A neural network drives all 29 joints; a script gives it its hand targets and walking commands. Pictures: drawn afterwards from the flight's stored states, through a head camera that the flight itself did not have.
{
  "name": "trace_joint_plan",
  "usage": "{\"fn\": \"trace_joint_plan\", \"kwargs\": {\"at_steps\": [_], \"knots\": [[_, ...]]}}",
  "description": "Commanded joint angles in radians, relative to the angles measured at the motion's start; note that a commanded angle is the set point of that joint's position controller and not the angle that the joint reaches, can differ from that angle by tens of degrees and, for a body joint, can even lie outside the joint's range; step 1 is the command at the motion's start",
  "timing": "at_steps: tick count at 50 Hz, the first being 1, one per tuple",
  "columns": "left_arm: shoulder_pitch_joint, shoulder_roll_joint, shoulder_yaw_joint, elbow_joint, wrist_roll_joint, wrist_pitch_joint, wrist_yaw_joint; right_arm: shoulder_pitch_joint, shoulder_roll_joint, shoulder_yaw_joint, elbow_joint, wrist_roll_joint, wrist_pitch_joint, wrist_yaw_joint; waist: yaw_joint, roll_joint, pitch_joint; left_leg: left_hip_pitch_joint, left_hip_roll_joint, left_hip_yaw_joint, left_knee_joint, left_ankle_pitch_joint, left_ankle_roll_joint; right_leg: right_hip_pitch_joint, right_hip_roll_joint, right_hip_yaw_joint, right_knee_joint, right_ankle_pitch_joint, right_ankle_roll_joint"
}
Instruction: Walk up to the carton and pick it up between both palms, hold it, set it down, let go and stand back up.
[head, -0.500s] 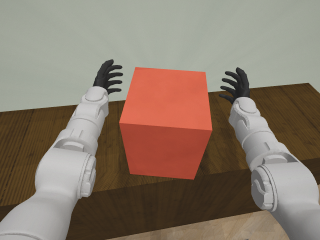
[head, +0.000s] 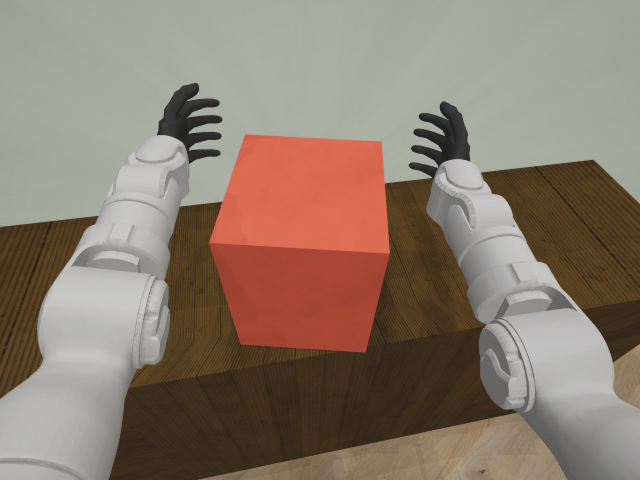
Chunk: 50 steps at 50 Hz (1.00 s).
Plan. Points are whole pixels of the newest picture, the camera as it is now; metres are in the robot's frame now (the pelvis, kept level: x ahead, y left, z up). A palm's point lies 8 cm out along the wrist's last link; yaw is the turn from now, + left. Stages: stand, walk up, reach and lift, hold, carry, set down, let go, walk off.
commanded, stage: set down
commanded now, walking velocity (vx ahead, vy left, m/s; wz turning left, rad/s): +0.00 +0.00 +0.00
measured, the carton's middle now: (307, 247) +0.44 -0.01 +0.02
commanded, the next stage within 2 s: none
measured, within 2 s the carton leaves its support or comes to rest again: neither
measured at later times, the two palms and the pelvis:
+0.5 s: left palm (159, 210) +0.43 +0.17 +0.14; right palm (449, 223) +0.37 -0.18 +0.13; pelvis +0.00 +0.01 +0.00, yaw -1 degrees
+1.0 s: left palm (143, 279) +0.36 +0.20 +0.09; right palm (451, 279) +0.31 -0.17 +0.09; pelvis +0.01 +0.02 +0.00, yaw -2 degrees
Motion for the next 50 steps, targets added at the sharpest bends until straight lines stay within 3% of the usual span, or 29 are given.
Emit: {"fn": "trace_joint_plan", "kwargs": {"at_steps": [1,9,15,17,19,23,27,29,30,31,37,45,50], "knots": [[-0.392,0.132,0.041,-0.194,0.024,-0.006,-0.013,-0.35,-0.108,0.031,-0.199,0.02,-0.021,-0.008,0.011,0.087,-0.495,0.015,-0.03,0.034,-0.069,0.185,0.001,0.464,-0.007,0.017,0.062,0.374,0.045],[-0.282,0.12,0.072,-0.373,0.051,0.047,-0.033,-0.232,-0.089,0.044,-0.35,0.033,-0.007,-0.016,0.021,0.098,-0.426,0.044,-0.034,0.042,-0.087,0.155,0.002,0.483,-0.005,0.012,0.05,0.346,0.047],[-0.138,0.09,0.103,-0.558,0.079,0.092,-0.043,-0.092,-0.087,0.039,-0.488,0.018,-0.016,-0.016,0.022,0.088,-0.389,0.097,-0.029,0.042,-0.076,0.221,-0.006,0.505,0.006,0.002,0.058,0.386,0.054],[-0.167,0.107,0.109,-0.606,0.072,0.105,-0.036,-0.124,-0.099,0.024,-0.534,0.006,-0.009,-0.014,0.035,0.091,-0.378,0.077,-0.029,0.046,-0.08,0.176,-0.006,0.477,0.007,-0.001,0.057,0.319,0.05],[-0.056,0.07,0.113,-0.666,0.082,0.12,-0.033,-0.019,-0.088,0.039,-0.567,0.01,-0.01,-0.005,0.044,0.093,-0.357,0.108,-0.023,0.045,-0.075,0.21,-0.008,0.482,0.01,0.0,0.057,0.322,0.045],[-0.028,0.077,0.114,-0.765,0.068,0.136,-0.033,0.016,-0.085,0.025,-0.648,0.0,-0.002,-0.002,0.045,0.089,-0.36,0.084,-0.024,0.047,-0.08,0.168,-0.005,0.484,0.003,0.01,0.062,0.287,0.045],[0.106,0.045,0.12,-0.793,0.077,0.154,-0.038,0.138,-0.071,0.047,-0.669,-0.001,0.01,0.011,0.066,0.082,-0.276,0.099,-0.018,0.045,-0.084,0.166,-0.005,0.473,0.006,0.011,0.051,0.239,0.033],[0.081,0.056,0.116,-0.83,0.065,0.15,-0.04,0.114,-0.076,0.026,-0.702,-0.007,0.006,0.012,0.064,0.089,-0.289,0.084,-0.017,0.045,-0.085,0.144,-0.008,0.454,0.002,0.017,0.051,0.204,0.033],[0.174,0.035,0.116,-0.857,0.068,0.149,-0.04,0.202,-0.069,0.039,-0.718,-0.006,0.001,0.015,0.074,0.082,-0.28,0.108,-0.011,0.044,-0.081,0.172,-0.008,0.469,0.007,0.018,0.054,0.218,0.028],[0.128,0.048,0.115,-0.874,0.06,0.149,-0.039,0.157,-0.082,0.02,-0.738,-0.014,0.003,0.017,0.073,0.089,-0.282,0.105,-0.012,0.043,-0.08,0.172,-0.012,0.449,0.006,0.017,0.048,0.196,0.028],[0.236,0.014,0.099,-0.965,0.056,0.169,-0.043,0.264,-0.095,0.012,-0.779,-0.018,0.0,0.034,0.078,0.113,-0.214,0.154,0.0,0.038,-0.068,0.215,-0.03,0.397,0.013,0.012,0.031,0.14,0.014],[0.478,-0.028,0.108,-1.073,0.066,0.147,-0.057,0.491,-0.076,0.04,-0.883,-0.03,-0.031,0.05,0.101,0.076,-0.154,0.178,0.005,0.03,-0.072,0.242,-0.028,0.418,0.009,0.028,0.022,0.141,0.011],[0.604,-0.043,0.089,-1.175,0.058,0.118,-0.058,0.612,-0.066,0.058,-0.975,-0.041,-0.07,0.054,0.118,0.092,-0.158,0.199,0.012,0.028,-0.061,0.302,-0.038,0.416,0.008,0.034,0.025,0.169,0.007]]}}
